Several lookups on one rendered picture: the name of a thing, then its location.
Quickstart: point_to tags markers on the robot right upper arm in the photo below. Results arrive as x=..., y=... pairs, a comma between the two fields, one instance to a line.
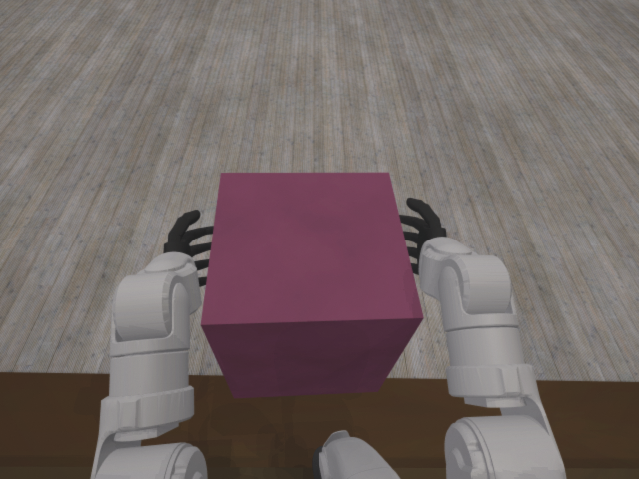
x=500, y=447

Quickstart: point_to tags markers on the robot right shin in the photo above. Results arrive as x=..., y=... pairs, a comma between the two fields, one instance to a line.
x=336, y=436

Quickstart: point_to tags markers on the robot left upper arm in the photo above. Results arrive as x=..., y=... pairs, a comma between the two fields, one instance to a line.
x=164, y=461

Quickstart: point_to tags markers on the right robot hand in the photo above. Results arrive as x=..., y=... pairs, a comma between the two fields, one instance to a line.
x=429, y=227

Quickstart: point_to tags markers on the robot left forearm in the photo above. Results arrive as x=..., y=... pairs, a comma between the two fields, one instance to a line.
x=149, y=392

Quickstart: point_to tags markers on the carton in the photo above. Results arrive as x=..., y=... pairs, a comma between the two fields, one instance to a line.
x=310, y=288

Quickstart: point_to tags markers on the left robot hand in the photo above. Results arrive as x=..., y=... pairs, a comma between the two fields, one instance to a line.
x=179, y=239

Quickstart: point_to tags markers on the robot right thigh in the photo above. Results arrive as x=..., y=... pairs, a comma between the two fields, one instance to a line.
x=353, y=458

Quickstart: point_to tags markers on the robot right forearm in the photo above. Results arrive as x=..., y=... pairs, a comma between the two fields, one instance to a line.
x=487, y=365

